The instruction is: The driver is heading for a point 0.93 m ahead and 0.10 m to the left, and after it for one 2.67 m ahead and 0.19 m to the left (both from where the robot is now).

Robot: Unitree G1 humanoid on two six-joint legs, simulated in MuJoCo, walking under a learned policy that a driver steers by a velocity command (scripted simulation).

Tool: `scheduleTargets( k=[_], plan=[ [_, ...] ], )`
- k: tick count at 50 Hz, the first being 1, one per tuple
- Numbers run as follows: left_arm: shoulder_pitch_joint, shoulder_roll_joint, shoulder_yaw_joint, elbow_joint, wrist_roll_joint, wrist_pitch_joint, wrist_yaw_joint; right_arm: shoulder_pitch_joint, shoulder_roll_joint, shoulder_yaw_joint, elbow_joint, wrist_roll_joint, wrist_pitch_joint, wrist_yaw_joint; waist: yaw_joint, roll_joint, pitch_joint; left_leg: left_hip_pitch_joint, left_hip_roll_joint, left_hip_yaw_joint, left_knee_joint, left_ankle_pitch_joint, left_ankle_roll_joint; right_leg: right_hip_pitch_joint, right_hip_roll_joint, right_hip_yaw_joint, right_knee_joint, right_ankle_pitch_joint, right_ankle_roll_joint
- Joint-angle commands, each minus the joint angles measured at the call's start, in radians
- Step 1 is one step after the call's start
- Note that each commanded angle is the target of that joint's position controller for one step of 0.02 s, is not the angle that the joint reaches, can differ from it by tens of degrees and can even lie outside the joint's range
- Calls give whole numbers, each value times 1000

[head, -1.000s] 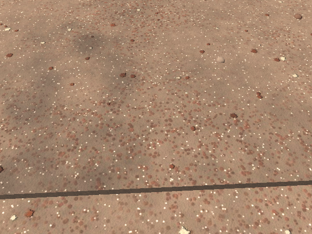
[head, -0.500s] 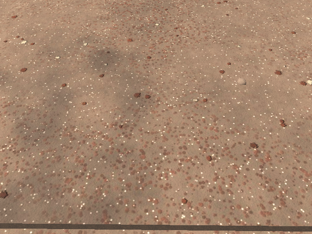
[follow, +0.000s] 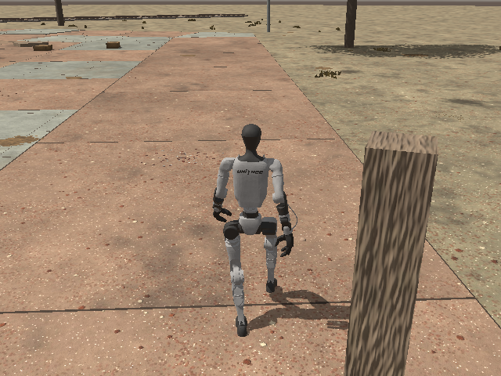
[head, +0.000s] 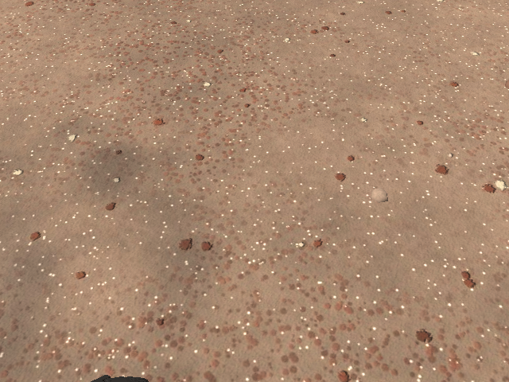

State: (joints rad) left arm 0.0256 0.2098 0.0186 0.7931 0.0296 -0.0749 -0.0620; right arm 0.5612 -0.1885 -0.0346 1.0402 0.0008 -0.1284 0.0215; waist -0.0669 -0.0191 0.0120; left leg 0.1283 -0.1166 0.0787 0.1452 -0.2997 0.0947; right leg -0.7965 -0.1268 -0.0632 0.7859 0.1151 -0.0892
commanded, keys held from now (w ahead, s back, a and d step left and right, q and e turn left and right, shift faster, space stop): shift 0.54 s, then w+shift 0.46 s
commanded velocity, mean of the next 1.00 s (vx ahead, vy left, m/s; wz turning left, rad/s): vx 0.49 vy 0.00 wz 0.00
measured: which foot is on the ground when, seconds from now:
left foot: down 0.00-0.14, up 0.16-0.54, down 0.56-0.96, up 0.98-1.00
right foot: up 0.00-0.12, down 0.14-0.60, up 0.62-0.94, down 0.96-1.00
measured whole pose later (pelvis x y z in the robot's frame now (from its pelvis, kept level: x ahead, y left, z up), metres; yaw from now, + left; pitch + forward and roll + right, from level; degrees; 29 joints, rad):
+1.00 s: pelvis +0.50 -0.02 +0.00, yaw -1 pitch +3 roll +1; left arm 0.18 0.25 0.04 0.88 0.03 -0.09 -0.02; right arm 0.36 -0.26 -0.09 0.96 -0.02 -0.06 0.02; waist -0.02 0.01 -0.07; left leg -0.30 0.01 -0.04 0.69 -0.37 0.06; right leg -0.33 -0.02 -0.08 0.51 -0.23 -0.04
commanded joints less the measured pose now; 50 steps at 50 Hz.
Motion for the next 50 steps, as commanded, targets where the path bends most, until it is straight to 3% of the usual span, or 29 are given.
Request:
scheduleTargets(
  k=[1, 4, 5, 6, 7, 8, 9, 10, 11, 12, 13, 16, 21, 25, 28, 29, 31, 32, 33, 34, 36, 37, 38, 41, 44, 47, 48, 49, 50],
  plan=[
    [-130, 27, -11, -76, -8, -13, -2, -8, -131, -9, -52, 6, -25, -15, 27, 18, 179, -201, 244, -63, -150, 718, 50, 213, 79, -84, -194, 106, -24],
    [-16, 67, -1, -42, 10, -34, 19, 25, -183, -10, -33, -15, -5, -39, 75, 100, 43, 17, 264, -54, 133, 1274, -2, 363, 213, -116, -273, 1, -51],
    [149, 101, 13, 10, 11, -41, 31, 10, -199, -15, -28, -24, 7, -51, 146, 130, -41, 7, 263, -55, 335, 1307, -18, 530, 235, -90, -285, -10, -61],
    [333, 126, 24, 70, 16, -50, 44, -38, -217, -19, -34, -14, 15, -57, 239, 149, -118, -41, 244, -36, 572, 1214, -26, 711, 187, -48, -378, 117, -80],
    [432, 252, 68, 52, -55, -45, 56, -119, -192, -4, -70, -15, 31, -42, 320, 110, -324, -274, 196, -84, 937, 857, -50, 1059, -43, 177, -230, 384, -131],
    [459, 266, 52, 72, -5, -52, 40, 91, 0, 37, -44, -18, 20, -19, 178, -257, -544, -642, -15, -194, 1398, -315, -115, 1453, -328, 568, -133, 902, -339],
    [458, 211, 55, 99, -3, -48, 28, 120, -85, 21, -16, 28, 2, -7, 213, -111, -648, -708, -2, -374, 1485, -302, -86, 1427, -321, 666, -243, 711, -391],
    [326, 180, 52, 67, -14, -44, 30, -33, -141, 5, -74, 57, 2, -13, 180, -62, -440, -748, 75, -312, 1414, -253, -86, 1230, -269, 508, -315, 572, -338],
    [198, 138, 39, 60, -28, -50, 28, -146, -142, 6, -113, 46, 8, -21, 125, 62, -228, -756, 128, -225, 1318, -190, -91, 969, -214, 388, -403, 485, -277],
    [136, 84, 17, 51, -31, -60, 28, -206, -155, -10, -118, 34, 23, -34, 91, 105, -131, -723, 155, -192, 1262, -157, -97, 791, -174, 316, -465, 460, -245],
    [122, 80, 12, 65, -21, -63, 25, -186, -122, -10, -120, 23, 39, -35, 52, 89, -82, -638, 178, -179, 1214, -124, -99, 647, -147, 259, -508, 467, -225],
    [116, 82, 5, 106, -5, -64, 25, -139, -39, 0, -116, 16, 68, -42, -5, 1, -47, -518, 199, -151, 998, -29, -111, 457, -65, 110, -559, 553, -194],
    [165, 166, 22, 144, -19, -30, 59, -324, -80, 2, -158, 3, 73, -51, 50, -47, -119, -488, 175, -103, 594, 264, -126, 564, -18, 23, -522, 490, -143],
    [174, 160, 20, 176, -25, -7, 62, -421, -126, -9, -179, 0, 79, -45, 71, -61, -84, -471, 175, -119, 462, 263, -98, 594, -59, 78, -476, 244, -128],
    [216, 135, 15, 197, -38, 2, 67, -385, -178, -30, -155, -17, 76, -44, 60, -6, -98, -330, 193, -132, 316, 444, -40, 564, 7, 97, -366, -168, -50],
    [304, 130, 18, 210, -27, 5, 67, -382, -226, -44, -153, -3, 84, -46, 116, 68, -110, -259, 229, -168, 363, 270, -3, 484, 73, 81, -323, -514, -40],
    [254, 87, 7, 178, -56, -5, 65, -243, -255, -65, -118, 34, 92, -40, 34, 250, -37, -214, 379, -519, 104, -596, 139, 206, 156, -17, -87, -745, -20],
    [173, 115, 16, 147, -74, -14, 65, -203, -252, -66, -106, 31, 76, -37, 6, 272, 8, -223, 460, -720, -3, -676, 185, 125, 145, 19, 50, -691, -34],
    [109, 156, 29, 122, -75, -17, 61, -196, -229, -60, -110, 7, 50, -36, -11, 251, 5, -212, 496, -793, -23, -608, 194, 50, 105, 86, 211, -691, -38],
    [99, 168, 36, 116, -65, -23, 57, -232, -211, -55, -124, -5, 27, -31, 12, 199, -37, -202, 480, -755, -1, -534, 169, 26, 68, 119, 275, -624, -42],
    [104, 145, 41, 120, -46, -36, 55, -291, -188, -52, -142, 13, 14, -26, 43, 132, -79, -219, 419, -622, 5, -386, 119, 43, 33, 123, 241, -498, -30],
    [122, 114, 31, 109, 53, -14, 22, -240, -176, -49, -116, -28, 35, -24, 57, 105, -76, -288, 342, -485, -28, -302, 90, 161, 57, 67, 177, -442, 10],
    [127, 87, 30, 108, 53, 0, 8, -246, -180, -54, -111, -28, 45, -25, 66, 148, -59, -343, 298, -400, -37, -241, 80, 217, 69, 33, 137, -411, 39],
    [100, 77, 18, 72, 9, 20, 0, -277, -201, -67, -129, -15, 50, -19, 71, 184, -24, -452, 262, -286, -58, -188, 77, 364, 87, -11, -69, -385, 82],
    [103, 102, 22, 55, -7, 19, 15, -264, -240, -84, -131, -10, 48, -6, 66, 159, -15, -468, 299, -293, -34, -210, 87, 482, 107, -41, -220, -391, 83],
    [282, 117, 33, 95, -6, -1, 36, -316, -210, -79, -150, -7, 51, -2, 156, 67, -14, -640, 267, -251, 138, -284, 66, 770, 119, -62, -322, -373, 54],
    [463, 169, 51, 146, 0, -17, 49, -372, -144, -61, -178, -21, 46, -2, 239, -74, -42, -792, 186, -174, 409, -222, 38, 960, 23, 92, -399, -517, 29],
    [553, 309, 82, 153, 14, -25, 60, -439, -27, -27, -254, -15, 31, 2, 266, -368, -52, -1025, 68, -41, 778, -196, -9, 1043, -236, 538, -629, -928, -30],
    [478, 293, 82, 132, 10, -19, 60, -430, -86, -36, -263, -29, 27, 3, 201, -220, -4, -1132, 106, -144, 928, -97, 18, 964, -304, 748, -675, -1045, -92]
  ],
)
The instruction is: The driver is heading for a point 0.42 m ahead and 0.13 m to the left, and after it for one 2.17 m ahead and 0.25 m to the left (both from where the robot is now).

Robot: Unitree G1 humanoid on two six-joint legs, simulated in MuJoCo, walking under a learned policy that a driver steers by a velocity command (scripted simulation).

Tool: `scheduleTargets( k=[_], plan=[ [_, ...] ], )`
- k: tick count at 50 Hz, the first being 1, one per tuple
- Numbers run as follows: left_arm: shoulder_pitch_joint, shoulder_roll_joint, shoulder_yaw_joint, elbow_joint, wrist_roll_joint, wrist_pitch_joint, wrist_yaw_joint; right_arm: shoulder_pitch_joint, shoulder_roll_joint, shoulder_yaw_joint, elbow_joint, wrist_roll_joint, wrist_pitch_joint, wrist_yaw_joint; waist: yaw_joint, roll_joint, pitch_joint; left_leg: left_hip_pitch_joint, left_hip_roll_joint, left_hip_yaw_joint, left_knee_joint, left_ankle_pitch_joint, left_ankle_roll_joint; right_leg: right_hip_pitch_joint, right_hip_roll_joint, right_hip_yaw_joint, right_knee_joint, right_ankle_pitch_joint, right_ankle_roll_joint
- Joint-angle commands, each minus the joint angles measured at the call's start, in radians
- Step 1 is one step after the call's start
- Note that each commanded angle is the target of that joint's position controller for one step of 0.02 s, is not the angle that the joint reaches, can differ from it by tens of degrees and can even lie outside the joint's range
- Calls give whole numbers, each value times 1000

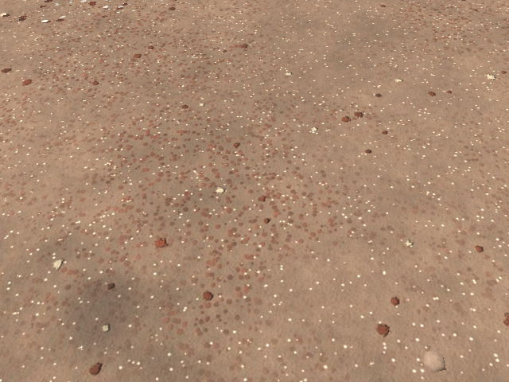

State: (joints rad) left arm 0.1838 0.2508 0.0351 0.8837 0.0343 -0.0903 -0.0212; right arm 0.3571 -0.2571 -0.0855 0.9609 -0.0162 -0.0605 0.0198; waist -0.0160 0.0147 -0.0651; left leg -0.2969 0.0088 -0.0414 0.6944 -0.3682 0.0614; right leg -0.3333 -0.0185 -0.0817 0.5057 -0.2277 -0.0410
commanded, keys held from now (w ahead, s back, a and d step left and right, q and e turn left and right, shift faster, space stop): w+shift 0.06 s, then w+q+shift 0.60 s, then w+e+shift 0.34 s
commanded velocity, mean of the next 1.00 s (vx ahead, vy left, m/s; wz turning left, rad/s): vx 0.97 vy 0.00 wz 0.38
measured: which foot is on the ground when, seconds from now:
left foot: up 0.00-0.42, down 0.44-0.86, up 0.88-1.00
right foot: down 0.00-0.44, up 0.46-0.86, down 0.88-1.00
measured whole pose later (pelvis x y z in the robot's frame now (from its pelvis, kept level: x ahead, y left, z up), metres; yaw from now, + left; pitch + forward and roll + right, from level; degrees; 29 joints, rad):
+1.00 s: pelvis +0.81 +0.16 -0.01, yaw +23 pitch +0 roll -2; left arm 0.31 0.30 0.06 0.83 0.02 -0.06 -0.02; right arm 0.26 -0.29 -0.02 0.82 -0.05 -0.10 0.01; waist 0.02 0.02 0.04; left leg -0.32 -0.06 -0.04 1.32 -0.28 0.06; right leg -0.35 0.12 -0.03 0.52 -0.17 -0.10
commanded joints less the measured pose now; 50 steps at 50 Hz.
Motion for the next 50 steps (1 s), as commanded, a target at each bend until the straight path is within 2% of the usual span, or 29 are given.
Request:
scheduleTargets(
  k=[1, 2, 4, 8, 13, 15, 17, 19, 20, 21, 22, 23, 24, 25, 26, 29, 31, 33, 36, 39, 41, 42, 43, 44, 45, 46, 47, 48, 50],
  plan=[
    [229, 194, 55, 12, -5, -4, 14, -222, -56, 7, -177, -17, -41, 12, 99, -138, 104, -715, 40, -46, 424, 79, 53, 451, -372, 683, -361, -623, -135],
    [187, 153, 47, -3, -11, -10, 6, -183, -71, 4, -159, -23, -42, 23, 63, -97, 83, -651, 68, -36, 410, 143, 38, 406, -312, 571, -356, -513, -118],
    [175, 118, 37, -7, -14, -22, 10, -149, -68, 4, -137, -33, -25, 38, 33, -113, 82, -577, 86, -10, 403, 187, 5, 344, -245, 417, -414, -393, -99],
    [267, 88, 32, 32, -11, -41, 13, -262, -35, 14, -171, -8, 9, 46, 56, -79, 164, -627, 34, -34, 376, 320, -2, 327, -202, 174, -447, -95, -52],
    [307, 58, 17, 49, -9, -59, 20, -430, -18, 40, -235, -10, 10, 68, 69, -71, 219, -501, 30, 115, 139, 460, 29, 300, -170, -55, -504, 224, -9],
    [331, 75, 16, 67, -12, -59, 29, -474, -10, 53, -259, -11, 10, 73, 70, -70, 234, -441, 17, 177, 40, 451, 64, 359, -180, -122, -490, 463, 12],
    [338, 117, 19, 77, -10, -50, 47, -462, -26, 56, -267, -10, 13, 63, 42, -106, 185, -338, -53, 250, -15, 390, 109, 459, -194, -174, -369, 998, 30],
    [336, 179, 34, 75, 1, -18, 72, -325, -76, 43, -239, -8, 15, 51, -43, -163, 76, -197, -128, 282, -27, 272, 148, 552, -222, -188, -105, 1386, 39],
    [309, 208, 44, 62, 7, 2, 79, -163, -113, 27, -196, -5, 13, 46, -118, -183, -3, -39, -152, 268, -28, 206, 173, 527, -242, -180, 112, 1443, 25],
    [266, 224, 51, 40, 11, 13, 76, 61, -164, -1, -132, -7, 9, 33, -213, -175, -96, 211, -153, 204, -85, 159, 212, 408, -251, -159, 399, 1336, 5],
    [240, 191, 48, 29, 17, 7, 58, 144, -211, -30, -104, -7, 17, 12, -229, -91, -129, 447, -64, 46, -93, 12, 239, 145, -176, -148, 716, 752, -4],
    [235, 59, 22, -74, -4, -18, 29, 43, -310, -55, -127, -23, 38, 5, -82, 226, -130, 723, 199, -550, -218, -65, 422, -393, 54, -61, 1097, -242, 66],
    [92, 114, 20, -137, -16, -44, 28, 78, -304, -59, -130, -11, 44, 3, -135, 63, -151, 739, 233, -739, -373, -95, 441, -555, 38, 146, 1143, -183, 40],
    [36, 120, 13, -165, -14, -63, 25, 64, -268, -54, -119, -6, 39, -8, -115, -14, -45, 623, 234, -672, -443, -62, 392, -572, -26, 179, 1047, -119, 25],
    [50, 120, 11, -159, -11, -68, 24, 32, -210, -41, -110, -6, 33, -12, -51, -105, 43, 455, 202, -590, -475, 19, 345, -506, -63, 171, 930, -91, 22],
    [81, 96, 3, -165, 43, -3, 16, -48, -147, -10, -133, 9, -2, -24, 64, -105, 131, 136, 82, -407, -500, 148, 304, -356, -116, 159, 780, -149, 78],
    [-19, 80, -8, -224, 45, 20, 7, -41, -174, -11, -144, 19, -23, -19, 57, -70, 187, -23, 30, -352, -551, 182, 296, -322, -127, 107, 623, -103, 109],
    [-158, 71, -19, -286, 29, 21, -3, -13, -183, -14, -148, 14, -32, -15, 20, -37, 226, -108, -16, -317, -571, 305, 265, -263, -108, 71, 423, 80, 122],
    [-207, 37, -36, -289, 9, 6, -21, 87, -164, -8, -113, 33, -50, -6, -54, 0, 179, -4, -14, -217, -602, 609, 187, -119, -64, 5, 156, 419, 52],
    [-270, 73, -28, -307, -5, 4, -11, 139, -187, -3, -90, 23, -63, -10, -94, 40, 162, 285, 45, -160, -546, 977, 125, -158, -21, -33, 29, 405, -27],
    [-182, 132, -2, -281, -3, 1, -3, 130, -238, -12, -85, -5, -57, -31, -30, 86, 68, 450, 92, -129, -398, 1256, 90, -87, 49, -44, 0, 264, -60],
    [-22, 173, 18, -238, -15, 4, 5, 104, -260, -17, -85, -31, -46, -40, 56, 109, -18, 485, 114, -110, -227, 1391, 80, 32, 78, -30, 19, 190, -82],
    [216, 202, 36, -164, -24, 11, 18, 36, -269, -22, -97, -47, -30, -48, 191, 99, -115, 431, 103, -56, 36, 1404, 71, 234, 80, -38, -1, 157, -102],
    [426, 256, 59, -115, -19, 24, 34, -26, -233, -12, -120, -52, -28, -51, 294, 42, -199, 221, 51, -14, 423, 1140, 61, 483, -22, 73, 87, -8, -149],
    [405, 353, 84, -92, 10, 26, 24, 102, -71, 27, -174, 0, -43, -22, 127, -366, -259, -282, -148, 7, 855, 75, -24, 786, -281, 687, -1, -176, -341],
    [320, 259, 77, -102, -12, 33, 0, 38, -124, 37, -187, -12, -65, -23, 140, -245, -243, -441, -125, -55, 873, -23, 2, 765, -290, 961, -202, -255, -356],
    [231, 215, 70, -116, -13, 28, -5, -63, -139, 41, -215, -10, -72, -22, 109, -122, -94, -490, -39, -95, 816, 73, 5, 630, -270, 821, -222, -250, -333],
    [225, 166, 63, -101, -17, 28, -9, -129, -148, 49, -232, -27, -77, -17, 99, 11, -30, -448, -3, -81, 726, 102, 3, 489, -232, 727, -238, -182, -303],
    [237, 117, 42, -59, -18, 23, 5, -182, -114, 62, -282, -59, -58, -5, 27, 29, 83, -383, 34, -70, 596, 85, -24, 252, -139, 595, -278, -85, -262]
  ],
)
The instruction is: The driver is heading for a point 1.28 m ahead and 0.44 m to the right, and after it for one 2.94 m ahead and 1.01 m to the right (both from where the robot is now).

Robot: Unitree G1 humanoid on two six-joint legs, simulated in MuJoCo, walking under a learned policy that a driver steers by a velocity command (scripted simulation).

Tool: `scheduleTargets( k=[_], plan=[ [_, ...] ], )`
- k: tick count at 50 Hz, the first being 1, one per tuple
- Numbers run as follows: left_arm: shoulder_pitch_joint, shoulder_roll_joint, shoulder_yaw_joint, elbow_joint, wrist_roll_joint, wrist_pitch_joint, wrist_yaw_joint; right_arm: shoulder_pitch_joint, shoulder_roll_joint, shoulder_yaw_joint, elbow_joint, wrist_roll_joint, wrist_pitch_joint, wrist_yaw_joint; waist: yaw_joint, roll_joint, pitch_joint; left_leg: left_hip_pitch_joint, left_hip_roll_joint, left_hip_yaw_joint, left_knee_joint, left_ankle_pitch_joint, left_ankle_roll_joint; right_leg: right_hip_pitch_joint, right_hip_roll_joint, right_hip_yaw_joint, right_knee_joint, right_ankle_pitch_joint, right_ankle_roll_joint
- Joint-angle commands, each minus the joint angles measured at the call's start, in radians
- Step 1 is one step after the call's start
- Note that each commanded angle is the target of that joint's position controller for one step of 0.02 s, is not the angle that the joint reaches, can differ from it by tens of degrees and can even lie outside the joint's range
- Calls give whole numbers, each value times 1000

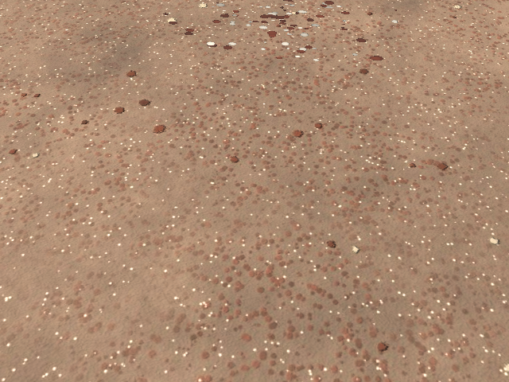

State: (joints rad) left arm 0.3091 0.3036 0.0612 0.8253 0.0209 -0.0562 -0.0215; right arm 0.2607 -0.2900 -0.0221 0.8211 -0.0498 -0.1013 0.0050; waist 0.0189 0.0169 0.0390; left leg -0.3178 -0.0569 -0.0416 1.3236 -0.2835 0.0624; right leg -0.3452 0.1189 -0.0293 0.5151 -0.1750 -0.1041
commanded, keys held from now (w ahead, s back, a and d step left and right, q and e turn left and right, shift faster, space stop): w+e+shift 0.66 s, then e+shift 0.22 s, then q+shift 0.12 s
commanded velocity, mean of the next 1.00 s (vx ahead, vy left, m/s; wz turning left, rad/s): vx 0.84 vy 0.00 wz -0.83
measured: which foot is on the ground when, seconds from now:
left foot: up 0.00-0.28, down 0.30-0.72, up 0.74-1.00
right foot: down 0.00-0.30, up 0.32-0.72, down 0.74-1.00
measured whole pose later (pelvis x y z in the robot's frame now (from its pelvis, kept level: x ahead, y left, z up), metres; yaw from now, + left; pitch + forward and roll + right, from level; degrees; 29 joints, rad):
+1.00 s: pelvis +0.81 -0.20 +0.01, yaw -52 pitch +1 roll +0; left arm 0.24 0.29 0.06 0.70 -0.02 -0.03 0.02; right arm 0.05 -0.29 -0.04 0.59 -0.02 -0.12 -0.02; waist 0.05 0.02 0.08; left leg -0.71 0.07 -0.12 0.83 -0.06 -0.08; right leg -0.23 0.21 0.11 0.46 -0.23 -0.16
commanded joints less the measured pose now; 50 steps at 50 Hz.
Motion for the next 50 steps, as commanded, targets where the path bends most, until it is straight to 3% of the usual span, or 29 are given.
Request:
scheduleTargets(
  k=[1, 3, 7, 11, 13, 14, 15, 16, 17, 18, 19, 20, 24, 27, 29, 31, 33, 35, 36, 37, 38, 39, 40, 41, 42, 43, 45, 48, 50],
  plan=[
    [116, 76, 17, 9, -10, -18, 7, -76, -65, 7, -153, -33, -2, 15, -35, -5, -2, -351, 114, -62, -90, -23, -40, 206, -251, 513, -305, -126, -199],
    [115, 111, 27, 4, -17, -31, 7, -122, -59, 21, -192, -34, 17, 21, -49, -33, 40, -339, 141, -30, -232, -32, -71, 82, -229, 470, -360, -109, -214],
    [96, 148, 51, -26, -24, -41, -1, -324, -37, 49, -271, 11, 13, 42, 3, -63, 81, -85, 109, 43, -645, 309, -106, -116, -149, 369, -441, 39, -149],
    [166, 172, 65, -16, -37, -35, -1, -343, -77, 33, -279, 16, 9, 23, 45, -72, 16, -21, 72, 32, -792, 362, -87, 120, -180, 398, -319, 310, -89],
    [172, 205, 72, -14, -26, -28, 7, -215, -131, 5, -244, 16, 0, 3, -15, -59, -93, 135, 27, 40, -829, 201, -65, 211, -171, 385, -80, 564, -51],
    [141, 221, 76, -21, -25, -29, 3, -59, -161, -14, -208, 12, -6, -11, -105, -42, -184, 327, 56, 29, -820, 152, -50, 149, -130, 356, 139, 560, -30],
    [109, 156, 58, -47, -25, -39, 2, 156, -232, -43, -184, -8, -10, -35, -200, 16, -318, 568, 238, -143, -814, -126, -16, -3, -86, 305, 446, 352, -20],
    [196, -11, 16, -90, -64, -41, 11, 210, -306, -64, -175, -48, -2, -39, -136, 283, -466, 820, 551, -638, -946, -431, 69, -302, 10, 194, 764, -357, 1],
    [165, 46, 7, -109, -49, -25, 16, 152, -288, -76, -169, -20, 12, -34, -111, 300, -435, 741, 556, -850, -1061, -600, 111, -440, -66, 144, 888, -280, -16],
    [46, 96, 18, -101, -24, -10, 14, 67, -178, -55, -179, -11, 13, -31, -120, 147, -247, 593, 485, -653, -1064, -521, 87, -488, -124, 117, 879, -177, -16],
    [-14, 97, 19, -107, -9, -3, 1, 38, -121, -41, -165, -8, 12, -24, -111, 55, -146, 473, 435, -466, -1055, -288, 72, -471, -158, 108, 825, -123, -8],
    [-48, 82, 19, -113, 0, 6, -13, 46, -102, -36, -144, -12, 10, -23, -96, 46, -96, 396, 393, -338, -1066, -108, 55, -446, -181, 106, 796, -112, 1],
    [-149, 11, -4, -191, 13, 55, -46, 105, -46, -24, -56, 29, -20, -4, -37, 91, -16, 309, 349, -59, -1112, 258, 17, -495, -232, 78, 766, -83, 15],
    [-242, 18, -20, -260, 12, 54, -67, 54, -67, -28, -42, 28, -35, -4, 5, 88, 31, 228, 305, 127, -1171, 402, -5, -460, -230, 38, 623, 85, 13],
    [-310, 29, -29, -283, 10, 54, -82, 49, -96, -33, -32, 28, -38, -7, 7, 34, 79, 186, 269, 236, -1221, 456, -27, -365, -207, -37, 433, 180, -5],
    [-358, 29, -37, -288, 10, 52, -89, 104, -131, -39, -11, 25, -37, -12, -6, 13, 97, 218, 248, 309, -1190, 784, -45, -249, -140, -140, 301, 200, -42],
    [-295, 60, -28, -264, 9, 49, -81, 143, -197, -54, -14, 25, -21, -24, 39, 62, 23, 325, 274, 320, -1029, 1219, -60, -131, -65, -184, 262, 140, -77],
    [3, 115, 0, -176, 20, 35, -60, 95, -248, -69, -37, 26, 12, -37, 190, 71, -118, 276, 311, 290, -600, 1366, -52, 191, -1, -145, 203, 101, -113],
    [178, 153, 26, -109, 24, 26, -34, 78, -231, -67, -51, 30, 19, -30, 244, 17, -194, 135, 283, 283, -287, 1084, -63, 445, -4, -66, 97, 183, -141],
    [118, 217, 57, -103, -9, 39, 0, 92, -147, -56, -59, 25, 19, -12, 157, -194, -147, -162, 75, 278, 93, -99, -96, 609, -133, 129, 79, 402, -149],
    [86, 366, 86, -161, 23, 54, -4, 214, -125, -41, -161, 42, 20, -20, 64, -243, -371, -436, 12, 118, 464, -307, -147, 885, -415, 609, 88, 930, -390],
    [104, 334, 95, -195, 1, 62, 9, 111, -160, -34, -186, 36, 8, -25, 123, -46, -474, -505, 52, -27, 447, -204, -138, 876, -432, 714, -34, 741, -417],
    [2, 290, 83, -245, -37, 17, -7, 10, -176, -34, -264, 71, -50, -30, 78, -3, -371, -503, 29, -141, 323, -219, -124, 728, -385, 778, -147, 434, -403],
    [-91, 226, 69, -249, -55, -6, -11, -23, -171, -41, -251, 70, -57, -42, 5, 108, -242, -497, 83, -135, 211, -190, -126, 551, -344, 710, -183, 339, -347],
    [-157, 196, 57, -268, -55, -15, -8, 6, -183, -49, -229, 62, -45, -47, -51, 138, -151, -429, 104, -131, 144, -173, -139, 366, -321, 645, -198, 414, -322],
    [-190, 184, 55, -276, -39, -18, -5, 30, -194, -60, -217, 56, -26, -47, -89, 124, -89, -356, 121, -123, 77, -175, -150, 215, -295, 574, -217, 508, -304],
    [-224, 133, 41, -264, -46, -15, 10, 15, -164, -62, -229, 33, -5, -48, -114, 109, -27, -244, 140, -66, -173, -133, -161, -8, -208, 398, -203, 644, -240],
    [-147, 100, 35, -208, -39, 17, 56, -40, -30, -21, -220, 22, -16, -31, -36, 13, -130, -83, 73, 59, -509, 252, -153, -65, -74, 176, -120, 735, -133],
    [-45, 58, 18, -156, -38, 26, 66, -108, -14, -14, -220, 34, -23, -4, 32, -37, -167, -46, 49, 62, -643, 505, -132, 16, -92, 164, -113, 575, -81]
  ],
)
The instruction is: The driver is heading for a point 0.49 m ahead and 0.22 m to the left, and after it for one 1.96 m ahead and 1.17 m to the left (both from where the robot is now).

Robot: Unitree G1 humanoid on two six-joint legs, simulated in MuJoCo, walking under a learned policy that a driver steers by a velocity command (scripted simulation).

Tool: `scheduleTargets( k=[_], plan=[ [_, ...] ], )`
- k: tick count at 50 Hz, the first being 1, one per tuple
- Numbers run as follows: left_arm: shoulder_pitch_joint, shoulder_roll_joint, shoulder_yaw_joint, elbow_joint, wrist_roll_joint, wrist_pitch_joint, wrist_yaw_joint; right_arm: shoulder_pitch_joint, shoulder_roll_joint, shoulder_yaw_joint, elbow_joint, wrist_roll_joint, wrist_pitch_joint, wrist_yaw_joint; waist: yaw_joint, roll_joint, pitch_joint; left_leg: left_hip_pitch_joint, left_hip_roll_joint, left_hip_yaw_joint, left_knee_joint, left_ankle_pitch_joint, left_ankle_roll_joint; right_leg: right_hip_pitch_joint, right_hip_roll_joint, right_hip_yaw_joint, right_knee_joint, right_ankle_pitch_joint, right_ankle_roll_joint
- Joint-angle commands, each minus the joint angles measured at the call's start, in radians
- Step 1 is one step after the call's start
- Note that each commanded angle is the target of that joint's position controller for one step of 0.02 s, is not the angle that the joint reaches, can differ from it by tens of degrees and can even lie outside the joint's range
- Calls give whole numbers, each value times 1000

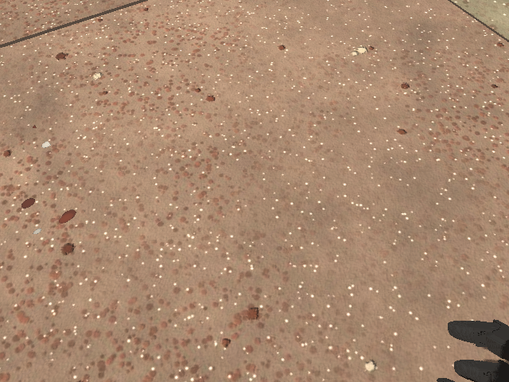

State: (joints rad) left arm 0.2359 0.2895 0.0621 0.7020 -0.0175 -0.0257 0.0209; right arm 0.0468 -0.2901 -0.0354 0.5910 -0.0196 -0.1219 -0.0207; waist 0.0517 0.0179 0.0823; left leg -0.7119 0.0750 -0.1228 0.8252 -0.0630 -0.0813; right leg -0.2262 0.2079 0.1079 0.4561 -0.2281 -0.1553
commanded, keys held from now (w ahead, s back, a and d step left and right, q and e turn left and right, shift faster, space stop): q+shift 0.76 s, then w+q+shift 0.24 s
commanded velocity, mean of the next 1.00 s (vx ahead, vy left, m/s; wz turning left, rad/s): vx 0.15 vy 0.00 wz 0.71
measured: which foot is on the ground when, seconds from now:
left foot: up 0.00-0.12, down 0.14-0.58, up 0.60-1.00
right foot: down 0.00-0.16, up 0.18-0.54, down 0.56-1.00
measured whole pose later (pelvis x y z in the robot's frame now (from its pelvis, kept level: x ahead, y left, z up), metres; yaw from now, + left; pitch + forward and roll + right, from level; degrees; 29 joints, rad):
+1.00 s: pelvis +0.23 +0.07 +0.01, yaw +48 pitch +2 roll -1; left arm 0.26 0.33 0.09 0.72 0.01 -0.04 0.02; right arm 0.18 -0.32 -0.07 0.56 0.01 0.05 0.04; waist 0.06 0.00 -0.02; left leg -0.53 0.12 0.03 0.92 -0.33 -0.03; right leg -0.10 -0.10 -0.22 0.33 -0.26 0.03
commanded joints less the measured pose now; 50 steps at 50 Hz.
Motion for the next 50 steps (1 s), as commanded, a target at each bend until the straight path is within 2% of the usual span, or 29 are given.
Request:
scheduleTargets(
  k=[1, 3, 4, 6, 7, 8, 9, 10, 11, 12, 13, 14, 16, 19, 24, 27, 28, 29, 30, 31, 32, 33, 34, 36, 38, 40, 43, 49, 50],
  plan=[
    [44, 67, 12, -18, 4, -5, 22, 69, -23, -2, 0, 11, -3, 32, 17, -73, -191, 336, -78, 136, -195, 313, 30, -75, -208, 42, -55, 563, -21],
    [41, 71, 11, -5, 20, -9, 18, 10, -67, -17, -24, 19, -6, 47, 31, -98, -137, 291, -74, 118, -248, 264, 76, -25, -261, 66, -17, 522, -2],
    [31, 85, 15, -5, 29, -11, 16, 13, -96, -30, -29, 21, -8, 56, 19, -100, -129, 272, -83, 119, -259, 199, 101, 16, -284, 72, 27, 563, 9],
    [-30, 120, 28, -26, 26, -6, 23, 140, -151, -62, -8, 19, -11, 67, -65, -100, -163, 323, -122, 143, -314, 128, 148, 86, -286, 43, 205, 767, 48],
    [-72, 119, 30, -53, 30, -4, 28, 267, -176, -75, 15, 17, -14, 67, -130, -65, -215, 469, -79, 78, -347, 342, 189, 26, -230, -1, 415, 697, 86],
    [-2, 90, 23, -81, 49, -4, 29, 309, -225, -80, 3, 0, -11, 63, -107, 150, -314, 714, 118, -228, -335, 708, 331, -196, -83, -71, 803, 67, 167],
    [111, 71, 8, -85, 41, -1, 8, 273, -230, -77, -18, -23, 8, 56, -45, 289, -426, 910, 277, -630, -426, 596, 484, -434, -3, 10, 992, -426, 210],
    [86, 128, 14, -73, 23, 8, -7, 204, -186, -74, -56, -3, 32, 40, -61, 154, -424, 862, 266, -648, -455, 216, 449, -481, -79, 89, 1069, -342, 196],
    [-23, 130, 14, -91, 23, 24, -11, 169, -140, -60, -76, 12, 59, 25, -85, 25, -319, 722, 197, -549, -478, -24, 384, -493, -103, 65, 1049, -269, 190],
    [-72, 100, 9, -106, 33, 38, -10, 149, -135, -53, -85, 21, 79, 16, -68, -55, -225, 573, 146, -496, -525, -174, 342, -494, -120, 53, 977, -223, 185],
    [-88, 88, 9, -121, 41, 46, -6, 127, -149, -56, -94, 26, 90, 10, -44, -56, -179, 471, 102, -470, -554, -266, 316, -461, -137, 50, 877, -190, 181],
    [-79, 72, 8, -121, 37, 50, -7, 101, -153, -59, -103, 26, 101, 8, -19, -18, -145, 390, 43, -418, -573, -298, 282, -404, -142, 35, 754, -176, 179],
    [-76, 48, 5, -100, 30, 40, 1, 99, -155, -69, -104, 24, 119, 4, -27, 42, -156, 357, -26, -341, -571, -214, 259, -317, -119, -11, 544, -165, 191],
    [-95, 43, 6, -83, 23, 29, 8, 136, -178, -88, -88, 34, 138, -10, -47, 102, -217, 417, -26, -369, -544, -200, 259, -257, -109, 19, 380, -120, 208],
    [-149, 74, 23, -69, 8, 3, 3, 146, -183, -105, -92, 39, 170, -19, -83, 160, -204, 460, -34, -465, -539, -319, 232, -187, -98, 52, 180, -69, 198],
    [-99, 96, 39, -41, 2, -14, -4, 121, -177, -109, -102, 49, 178, -18, -51, 169, -195, 433, -69, -496, -500, -351, 198, -35, -126, 49, -33, 18, 165],
    [-73, 125, 51, -31, 7, -14, -1, 133, -155, -101, -102, 54, 179, -17, -44, 126, -214, 361, -113, -460, -429, -450, 164, 87, -211, 84, -110, 60, 131],
    [-62, 190, 63, -36, 34, -6, 2, 141, -120, -91, -117, 57, 179, -14, -59, -67, -239, 197, -199, -310, -248, -569, 121, 198, -407, 278, -141, 14, 18],
    [-108, 202, 65, -50, 69, -1, 2, 168, -134, -95, -127, 60, 166, -2, -89, -291, -210, 96, -265, -112, 57, -545, 77, 142, -556, 438, -195, 93, -85],
    [-173, 134, 50, -84, 71, -4, 10, 181, -214, -117, -100, 46, 157, 7, -98, -224, -174, 63, -187, -88, 215, -462, 41, 92, -562, 388, -189, 121, -89],
    [-219, 92, 39, -102, 54, 0, 21, 202, -225, -122, -71, 45, 162, 9, -106, -159, -150, 77, -165, -61, 277, -394, 28, 57, -499, 271, -167, 103, -47],
    [-234, 81, 33, -109, 36, 5, 30, 225, -200, -116, -50, 40, 171, 4, -106, -120, -137, 62, -152, -38, 354, -342, 15, 60, -451, 200, -152, 102, -18],
    [-230, 80, 27, -111, 29, 11, 36, 241, -172, -105, -45, 38, 177, 6, -96, -112, -113, 35, -138, -12, 442, -317, 2, 49, -440, 151, -149, 147, -19],
    [-197, 90, 24, -107, 37, 21, 43, 202, -143, -88, -69, 50, 179, 12, -71, -119, -87, -4, -88, 60, 449, -276, -17, 61, -419, 57, -160, 219, -32],
    [-136, 113, 31, -94, 45, 29, 43, 125, -128, -76, -103, 54, 175, 14, -21, -139, -92, -47, -38, 91, 365, -252, -41, 146, -435, 22, -159, 264, -56],
    [-47, 162, 50, -76, 34, 26, 36, 94, -128, -69, -125, 53, 169, 22, 27, -170, -148, -72, 4, 109, 305, -252, -41, 237, -488, 57, -219, -14, -60],
    [-26, 204, 67, -71, 17, 0, 21, 64, -134, -67, -139, 53, 153, 39, 36, -180, -131, -86, 37, 120, 233, -261, -5, 261, -538, 76, -289, -296, -33],
    [-12, 223, 84, -41, 8, -37, -3, 23, -90, -50, -135, 53, 135, 56, 21, -142, -61, -3, 68, 152, 74, -274, 67, 242, -575, -67, -332, -304, 10],
    [36, 193, 67, -29, 73, -34, -27, -18, -101, -48, -146, -44, 171, 105, 30, -147, -78, 90, 25, 207, -9, -294, 87, 208, -564, -166, -320, -356, 53]
  ],
)
Velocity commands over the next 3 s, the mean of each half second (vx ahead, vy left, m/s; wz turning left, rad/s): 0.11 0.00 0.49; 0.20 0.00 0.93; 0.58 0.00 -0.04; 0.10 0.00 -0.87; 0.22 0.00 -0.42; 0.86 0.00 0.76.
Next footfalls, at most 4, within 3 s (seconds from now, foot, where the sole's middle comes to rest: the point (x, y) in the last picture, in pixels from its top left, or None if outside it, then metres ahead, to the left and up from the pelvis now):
0.14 left None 0.29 0.14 -0.77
0.56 right None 0.33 -0.05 -0.77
1.12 left None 0.18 0.24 -0.77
1.50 right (108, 339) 0.51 0.46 -0.77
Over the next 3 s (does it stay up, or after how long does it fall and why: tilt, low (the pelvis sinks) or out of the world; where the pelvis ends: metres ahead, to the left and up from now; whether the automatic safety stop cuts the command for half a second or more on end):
stays up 0.78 0.63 -0.01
